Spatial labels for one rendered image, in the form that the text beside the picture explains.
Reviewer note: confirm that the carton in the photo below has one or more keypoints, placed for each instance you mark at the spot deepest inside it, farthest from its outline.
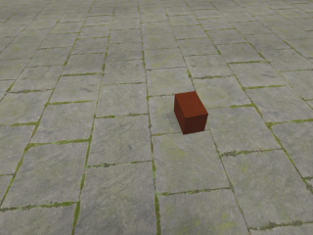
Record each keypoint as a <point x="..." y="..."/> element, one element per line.
<point x="190" y="112"/>

